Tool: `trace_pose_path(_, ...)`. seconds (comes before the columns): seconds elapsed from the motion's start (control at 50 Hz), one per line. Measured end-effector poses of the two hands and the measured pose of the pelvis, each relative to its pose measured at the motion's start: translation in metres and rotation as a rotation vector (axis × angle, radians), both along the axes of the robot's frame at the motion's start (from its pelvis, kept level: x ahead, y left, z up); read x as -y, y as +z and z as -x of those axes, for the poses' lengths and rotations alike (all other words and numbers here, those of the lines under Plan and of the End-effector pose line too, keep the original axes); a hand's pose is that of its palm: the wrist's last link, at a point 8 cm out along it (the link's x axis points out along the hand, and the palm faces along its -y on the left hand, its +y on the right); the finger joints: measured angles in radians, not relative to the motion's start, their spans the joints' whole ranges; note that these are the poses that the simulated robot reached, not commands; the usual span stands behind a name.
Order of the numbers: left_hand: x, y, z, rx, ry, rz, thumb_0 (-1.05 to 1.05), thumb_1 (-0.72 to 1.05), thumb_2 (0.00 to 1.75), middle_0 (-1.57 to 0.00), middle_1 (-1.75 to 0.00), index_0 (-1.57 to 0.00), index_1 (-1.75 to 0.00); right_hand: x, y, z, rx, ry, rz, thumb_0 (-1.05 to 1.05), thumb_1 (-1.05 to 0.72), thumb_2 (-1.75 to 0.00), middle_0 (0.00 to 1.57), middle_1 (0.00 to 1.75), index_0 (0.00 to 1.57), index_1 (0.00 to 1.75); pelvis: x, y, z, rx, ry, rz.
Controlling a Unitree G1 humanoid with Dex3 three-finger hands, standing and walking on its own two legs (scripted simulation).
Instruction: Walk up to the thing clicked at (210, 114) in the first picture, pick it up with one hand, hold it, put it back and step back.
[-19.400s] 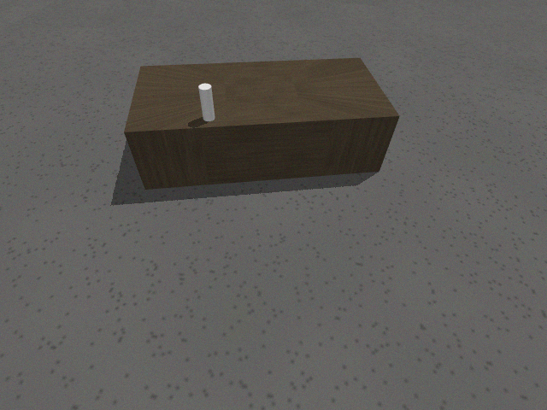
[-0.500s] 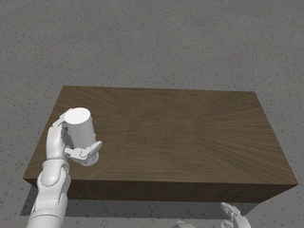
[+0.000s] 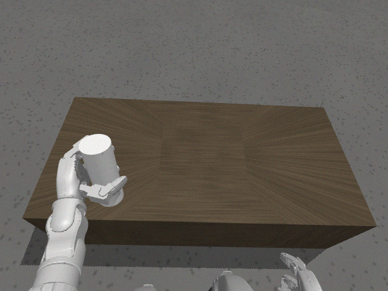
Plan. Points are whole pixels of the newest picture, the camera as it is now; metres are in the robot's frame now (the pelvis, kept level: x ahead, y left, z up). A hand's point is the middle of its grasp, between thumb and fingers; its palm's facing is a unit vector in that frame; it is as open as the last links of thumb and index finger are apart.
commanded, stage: crouch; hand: left
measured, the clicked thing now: (104, 172) +0.34 +0.17 +0.04
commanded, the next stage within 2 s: lower in 1.02 s
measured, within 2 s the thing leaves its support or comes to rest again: neither
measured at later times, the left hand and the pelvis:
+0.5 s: hand (118, 175) +0.41 +0.19 -0.11, palm faces +0.10 -0.99 -0.01, open 9.2 cm; pelvis -0.03 +0.00 -0.12, yaw +0 degrees
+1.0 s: hand (121, 178) +0.44 +0.19 -0.17, palm faces +0.10 -0.99 -0.01, open 9.2 cm; pelvis -0.05 +0.00 -0.17, yaw +0 degrees
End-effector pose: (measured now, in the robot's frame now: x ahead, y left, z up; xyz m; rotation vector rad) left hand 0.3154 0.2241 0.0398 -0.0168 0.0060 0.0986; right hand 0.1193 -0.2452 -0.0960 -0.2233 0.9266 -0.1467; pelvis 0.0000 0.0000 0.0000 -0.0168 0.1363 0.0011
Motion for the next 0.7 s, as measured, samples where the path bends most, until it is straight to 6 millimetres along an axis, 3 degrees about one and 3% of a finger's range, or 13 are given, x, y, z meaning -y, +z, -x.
trace_pose_path(0.12, -0.007, -0.041, -0.014, -0.009, 0.007, -0.002, 0.03, -0.36, 1.14, -0.93, -1.24, -0.8, -1.15, 0.008, -0.023, 0.016, -0.058, 0.015, 0.029, 0.01, -0.9, -0.89, 0.2, 0.3, 0.2, 0.3, 0.001, -0.023, 0.01, -0.091, 0.003, -0.002)
trace_pose_path(0.34, -0.013, -0.113, -0.056, 0.013, -0.022, -0.027, 0.03, -0.37, 1.15, -0.93, -1.23, -0.8, -1.14, 0.018, -0.1, 0.062, -0.228, 0.006, 0.058, 0.01, -0.91, -0.89, 0.2, 0.3, 0.2, 0.3, 0.0, -0.09, 0.025, -0.269, 0.003, 0.005)
trace_pose_path(0.5, -0.013, -0.148, -0.072, -0.003, 0.005, -0.023, 0.03, -0.37, 1.15, -0.93, -1.23, -0.81, -1.14, 0.013, -0.14, 0.084, -0.316, -0.018, 0.028, 0.01, -0.92, -0.9, 0.2, 0.3, 0.2, 0.3, -0.001, -0.119, 0.031, -0.332, 0.002, 0.006)
trace_pose_path(0.7, -0.016, -0.177, -0.083, 0.005, 0.012, -0.021, 0.03, -0.37, 1.15, -0.93, -1.23, -0.81, -1.14, 0.014, -0.165, 0.092, -0.343, -0.01, 0.044, 0.01, -0.92, -0.9, 0.2, 0.3, 0.2, 0.3, -0.002, -0.146, 0.038, -0.382, 0.004, 0.015)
